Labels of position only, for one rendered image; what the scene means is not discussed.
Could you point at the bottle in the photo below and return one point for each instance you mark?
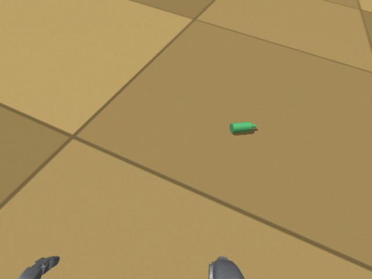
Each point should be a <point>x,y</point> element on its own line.
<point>241,127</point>

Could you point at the left robot hand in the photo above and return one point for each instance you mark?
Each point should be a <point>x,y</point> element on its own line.
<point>39,268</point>

